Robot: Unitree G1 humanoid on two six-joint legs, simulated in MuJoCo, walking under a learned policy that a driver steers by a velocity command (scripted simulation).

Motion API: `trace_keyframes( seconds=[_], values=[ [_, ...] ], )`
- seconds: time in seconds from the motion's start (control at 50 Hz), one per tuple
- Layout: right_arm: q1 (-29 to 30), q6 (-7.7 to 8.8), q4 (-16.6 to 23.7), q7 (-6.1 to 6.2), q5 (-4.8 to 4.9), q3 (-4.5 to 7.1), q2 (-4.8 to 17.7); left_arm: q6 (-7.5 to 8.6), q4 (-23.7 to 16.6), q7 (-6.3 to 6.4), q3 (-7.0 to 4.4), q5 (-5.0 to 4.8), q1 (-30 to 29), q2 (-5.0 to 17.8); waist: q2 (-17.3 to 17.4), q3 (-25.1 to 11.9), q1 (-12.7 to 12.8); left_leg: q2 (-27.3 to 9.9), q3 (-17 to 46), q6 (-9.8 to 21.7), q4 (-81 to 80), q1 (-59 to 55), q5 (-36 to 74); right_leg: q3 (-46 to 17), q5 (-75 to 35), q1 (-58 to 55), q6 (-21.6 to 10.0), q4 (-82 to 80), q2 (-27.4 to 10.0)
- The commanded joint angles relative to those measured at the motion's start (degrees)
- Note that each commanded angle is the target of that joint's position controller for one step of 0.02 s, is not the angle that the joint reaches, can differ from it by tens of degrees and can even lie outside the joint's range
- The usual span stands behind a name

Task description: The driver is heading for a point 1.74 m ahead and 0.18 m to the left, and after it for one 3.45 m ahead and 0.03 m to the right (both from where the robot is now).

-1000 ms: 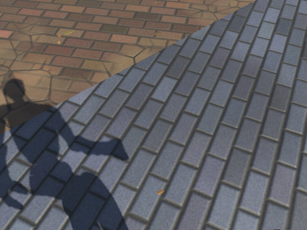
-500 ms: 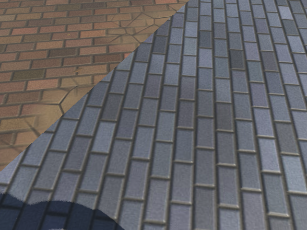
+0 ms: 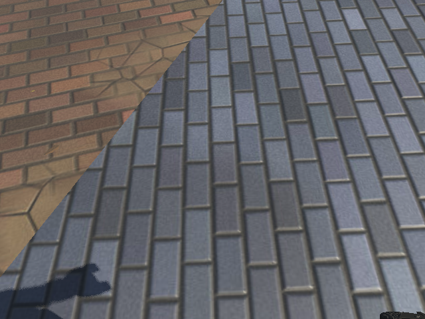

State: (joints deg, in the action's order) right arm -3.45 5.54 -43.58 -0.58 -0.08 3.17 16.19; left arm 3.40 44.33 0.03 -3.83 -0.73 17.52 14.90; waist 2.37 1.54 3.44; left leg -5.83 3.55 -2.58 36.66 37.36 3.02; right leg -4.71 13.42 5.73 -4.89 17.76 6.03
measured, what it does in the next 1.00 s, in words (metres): walks ahead: left foot, then right foot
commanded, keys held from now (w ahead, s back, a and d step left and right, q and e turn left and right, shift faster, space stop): w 1.00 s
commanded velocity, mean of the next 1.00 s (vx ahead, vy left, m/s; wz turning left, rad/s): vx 0.50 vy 0.00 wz -0.06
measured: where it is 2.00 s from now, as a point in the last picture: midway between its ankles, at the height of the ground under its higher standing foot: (241, 151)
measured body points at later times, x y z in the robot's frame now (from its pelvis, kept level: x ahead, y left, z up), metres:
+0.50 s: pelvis +0.28 +0.05 +0.00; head +0.31 +0.06 +0.45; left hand +0.47 +0.30 -0.10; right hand +0.29 -0.22 -0.12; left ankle +0.23 +0.15 -0.75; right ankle +0.44 -0.13 -0.69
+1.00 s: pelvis +0.55 -0.02 +0.00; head +0.57 -0.03 +0.45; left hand +0.59 +0.26 -0.12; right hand +0.71 -0.28 -0.11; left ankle +0.72 +0.16 -0.68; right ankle +0.51 -0.10 -0.75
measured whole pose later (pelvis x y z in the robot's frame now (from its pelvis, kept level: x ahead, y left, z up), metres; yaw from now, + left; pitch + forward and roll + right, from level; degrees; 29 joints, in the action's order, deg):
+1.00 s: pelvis +0.55 -0.02 +0.00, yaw -2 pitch +2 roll -1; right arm -7.2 3.7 -46.0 -0.4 0.2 2.9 16.8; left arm 4.7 48.5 -0.7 -3.1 -0.1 20.4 14.9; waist 2.8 0.1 3.2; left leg -7.4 2.5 -0.9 45.3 39.4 -1.5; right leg 2.5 10.4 5.0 -3.4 13.6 3.5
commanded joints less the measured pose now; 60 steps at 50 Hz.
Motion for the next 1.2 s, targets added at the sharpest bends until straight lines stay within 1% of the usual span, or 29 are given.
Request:
trace_keyframes(
  seconds=[0.02, 0.1, 0.12, 0.14, 0.16, 0.18, 0.2, 0.22, 0.24, 0.26, 0.28, 0.34, 0.48, 0.54, 0.6, 0.64, 0.66, 0.68, 0.7, 0.72, 0.74, 0.76, 0.78, 0.8, 0.88, 1.0, 1.1, 1.16, 1.2],
  values=[
    [6.80, 1.12, 5.02, -0.70, 0.57, 0.50, 3.96, 0.58, -1.43, 0.20, -2.34, -0.27, 3.13, 9.40, -6.81, 0.27, 1.86, 2.43, -2.02, 1.08, -5.10, -4.92, 3.59, -7.74, -12.11, 2.26, -7.83, -4.16, -14.83],
    [5.23, 1.89, 5.49, -1.47, 0.49, 1.06, 5.82, -0.24, -0.22, 0.62, -2.63, -0.11, 4.10, 10.15, -8.48, 0.36, 0.03, 3.54, -2.38, 4.49, -8.47, -5.39, -5.30, -10.80, -20.07, -5.84, -6.20, 1.10, -18.48],
    [1.50, 2.06, 4.56, -1.41, 0.43, 1.57, 6.71, -0.46, -0.42, 0.70, -2.63, -0.14, 2.95, 10.33, -8.85, -1.39, -2.35, 4.95, -3.85, 5.72, -9.98, -10.67, -6.27, -9.82, -28.15, -6.13, -5.26, 4.91, -17.44],
    [-5.49, 2.18, 2.49, -1.17, 0.11, 2.58, 8.56, -0.60, -0.76, 0.69, -2.19, 0.03, 2.20, 9.35, -7.81, -6.18, -5.75, 5.38, -4.41, 7.53, -10.41, -20.93, -4.42, -7.39, -34.93, -4.63, -3.89, 13.10, -14.37],
    [-15.13, 2.23, 1.07, -0.87, -0.68, 3.35, 11.61, -0.61, -2.08, 0.72, -1.15, 0.78, 1.71, 7.16, -3.61, -14.58, -9.69, -2.81, 4.41, 11.42, -8.22, -36.81, -2.38, -4.51, -26.19, 3.95, -1.80, 28.14, -10.78],
    [-20.91, 1.65, -0.86, -1.06, -0.97, 4.62, 15.86, 0.43, -2.52, 0.58, 0.10, -0.11, 9.72, 2.68, 12.70, -21.75, -7.40, -14.88, 29.90, 20.71, -12.66, -56.87, -13.83, 0.01, 4.03, 26.05, 2.91, 49.42, -1.38],
    [-21.61, 1.39, -1.25, -1.44, 0.62, 3.25, 10.80, 1.18, -1.89, 0.33, -0.18, -0.48, 8.26, 6.07, 11.99, -21.02, -8.95, -15.93, 39.75, 20.73, -18.97, -58.18, -25.13, -5.12, 19.65, 34.66, 2.83, 55.42, -2.13],
    [-17.64, 1.08, -0.69, -1.22, 0.98, 2.37, 8.11, 1.51, -3.03, 0.02, -1.04, -1.32, 2.73, 9.20, 6.58, -11.96, -9.08, -14.41, 31.78, 17.90, -19.77, -51.24, -28.55, -4.53, 15.56, 39.09, 2.54, 57.77, -5.44],
    [-13.76, 0.61, 0.19, -1.03, 0.40, 1.92, 7.21, 1.69, -3.96, 0.05, -0.84, -1.04, -1.14, 8.90, 1.83, -7.23, -7.88, -12.13, 24.99, 16.20, -20.79, -43.30, -25.06, -1.97, 10.57, 38.21, 2.41, 55.73, -8.40],
    [-11.19, 0.40, 0.41, -1.09, -0.10, 1.43, 6.04, 1.70, -4.45, 0.09, -0.99, -0.20, -3.22, 8.37, 0.39, -3.38, -6.54, -9.97, 20.43, 15.81, -22.57, -36.42, -19.88, -0.86, 7.27, 36.91, 2.62, 51.79, -10.20],
    [-9.87, 0.58, 0.59, -1.09, -0.64, 0.93, 5.00, 1.40, -4.30, 0.13, -1.24, 0.12, -2.51, 7.86, 1.59, -2.49, -4.79, -8.25, 17.14, 15.29, -24.02, -32.21, -15.32, -0.89, 4.91, 33.75, 2.74, 48.96, -11.90],
    [-10.07, 1.05, -0.35, -0.98, -0.10, 1.07, 5.82, 0.43, -3.82, 0.25, -0.79, 0.22, -0.76, 5.33, 3.08, -2.53, -3.23, -6.65, 11.03, 16.28, -27.13, -28.01, -6.95, 0.66, 2.14, 30.89, 4.15, 43.57, -13.06],
    [-14.87, 0.05, -3.10, 0.23, 0.90, 1.71, 8.69, 1.17, -6.85, -0.39, 0.41, 0.29, -13.02, 2.89, 1.27, -0.06, -6.89, -4.02, 1.44, 14.12, -28.79, -29.55, -0.68, 3.50, -16.92, 30.02, 5.80, 20.19, -11.62],
    [-18.13, -0.69, -4.75, 0.27, 1.23, 1.80, 9.16, 1.55, -8.40, -1.23, 0.53, -0.22, -17.74, 3.10, 1.36, 1.31, -8.63, -5.88, 1.92, 13.97, -27.39, -33.24, -1.59, 4.03, -17.67, 29.83, 5.28, 15.32, -10.41],
    [-18.80, -1.69, -5.79, 0.59, 1.46, 2.15, 9.95, 2.03, -9.66, -2.16, 0.30, -0.32, -19.36, 4.24, 2.10, 1.84, -7.82, -8.58, 3.07, 12.95, -24.12, -38.60, 1.93, 3.80, -12.34, 29.91, 3.25, 12.04, -9.63],
    [-17.32, -2.24, -5.83, 0.88, 1.53, 2.47, 10.93, 2.26, -8.70, -2.28, -0.51, -0.09, -14.89, 6.06, 2.98, -0.81, -4.53, -8.44, 2.26, 11.59, -18.50, -40.04, 13.08, 5.44, -9.10, 22.48, 1.40, 10.06, -7.68],
    [-16.51, -2.51, -5.68, 0.99, 1.53, 2.21, 10.36, 2.26, -6.50, -1.99, -1.66, 0.19, -7.76, 8.02, 2.18, -5.26, -0.73, -5.95, -0.02, 10.25, -10.21, -38.52, 20.64, 6.99, -10.07, 12.16, -0.19, 8.54, -6.11],
    [-16.37, -2.45, -4.72, 1.11, 0.70, 1.21, 8.10, 2.15, -4.14, -1.43, -2.92, 0.66, 2.14, 11.31, -0.24, -12.98, 3.23, -3.12, -2.32, 8.27, 3.24, -30.30, 14.99, 2.20, -12.44, -4.18, -3.09, 11.33, -11.04],
    [-22.48, -1.30, -3.16, 0.78, 0.10, -0.71, 2.31, 1.75, -3.14, -1.10, -4.31, 1.43, 8.16, 17.40, -13.38, -21.57, 2.04, 5.85, -5.54, 3.95, 26.16, -6.77, -9.18, -22.46, -5.84, -27.12, -11.97, 9.82, -25.68],
    [-21.61, 0.01, -4.01, 0.35, 0.55, -0.58, 3.83, 1.45, -2.62, -1.24, -3.26, 0.51, 9.84, 13.59, -17.04, -24.97, 3.08, 8.17, 1.81, 3.86, 34.83, 2.35, -36.24, -37.04, 0.85, -29.64, -14.45, 1.80, -28.90],
    [-16.73, 0.71, -2.64, -0.13, 2.08, 0.71, 8.39, 1.39, -2.90, -1.16, -2.13, 0.25, 5.99, 10.75, -12.54, -15.91, 2.93, 4.61, 2.80, 4.57, 38.66, 7.69, -33.79, -29.97, 4.66, -23.05, -11.66, 0.52, -26.91],
    [-12.73, 0.95, -1.61, -0.19, 2.27, 0.64, 8.37, 1.28, -3.54, -1.06, -1.59, 0.30, 1.95, 9.35, -8.90, -10.04, 1.57, 1.73, 0.91, 4.95, 36.76, 7.64, -28.47, -22.57, 2.47, -14.60, -9.92, -0.72, -24.57],
    [-10.89, 0.78, -1.32, -0.04, 1.43, 0.73, 7.78, 1.27, -3.71, -1.27, -1.09, 0.66, -1.42, 7.90, -6.18, -5.71, -0.17, -0.09, 0.01, 4.66, 33.02, 5.72, -24.52, -17.59, -1.40, -6.64, -9.17, -2.91, -22.30],
    [-11.58, 0.15, -1.62, 0.12, 0.95, 1.05, 7.40, 1.58, -3.94, -1.42, -0.61, 1.10, -3.62, 6.43, -7.00, -3.97, -2.27, -1.76, 0.46, 4.38, 29.97, 2.11, -21.67, -14.04, -4.92, -1.16, -8.44, -4.91, -20.45],
    [-12.11, -1.86, -1.82, 0.58, 0.40, 0.61, 4.45, 2.79, -2.34, -1.37, -1.08, 0.81, -4.13, 7.69, -6.94, -2.06, -4.76, -2.66, -0.23, 2.24, 23.27, -0.58, -15.13, -6.72, -12.55, 5.58, -9.55, -9.79, -18.70],
    [-0.48, -1.04, 1.17, -0.19, 0.37, -0.21, 2.42, 2.13, 0.90, -0.17, -1.46, 0.24, 0.65, 9.66, -5.51, 0.65, -1.10, -0.67, -2.27, 1.56, 2.33, -0.92, 1.93, 0.61, -14.30, 3.39, -6.97, -10.87, -16.30],
    [6.11, -0.41, 3.98, -1.61, 1.00, -0.33, 3.18, 0.84, 4.13, 0.15, -1.84, -0.43, 5.03, 10.68, -5.77, 2.38, 0.80, 0.99, -2.32, 3.34, -5.53, -0.09, -0.52, -0.27, -14.46, -5.15, -6.13, -7.42, -19.90],
    [3.01, -0.02, 3.73, -2.14, 0.86, 0.34, 5.08, -0.07, 4.85, 0.51, -2.25, -0.55, 4.00, 11.64, -7.12, 0.36, -1.88, 2.85, -3.72, 5.75, -7.90, -5.88, -6.74, -0.50, -24.71, -9.03, -4.46, -1.94, -21.09],
    [-11.31, 0.05, -0.52, -1.44, 0.49, 2.65, 9.33, -0.62, 4.54, 0.78, -1.50, -0.23, 2.96, 9.97, -5.62, -8.86, -8.76, 4.29, -5.19, 8.92, -8.61, -27.27, -5.38, 3.68, -35.25, -4.13, -1.60, 15.44, -16.19]
  ],
)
